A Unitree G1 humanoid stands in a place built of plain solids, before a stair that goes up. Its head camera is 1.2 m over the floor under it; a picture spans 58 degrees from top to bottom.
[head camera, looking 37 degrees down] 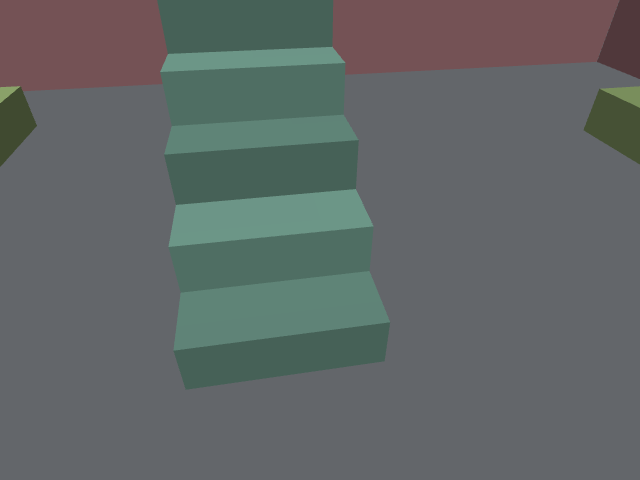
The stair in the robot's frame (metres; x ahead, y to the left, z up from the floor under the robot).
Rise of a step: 0.19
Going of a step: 0.25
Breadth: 0.65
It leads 10 degrees to the left of straight ahead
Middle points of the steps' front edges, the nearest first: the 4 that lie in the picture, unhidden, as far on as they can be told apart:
0.86 0.10 0.19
1.10 0.14 0.38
1.35 0.19 0.58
1.59 0.23 0.77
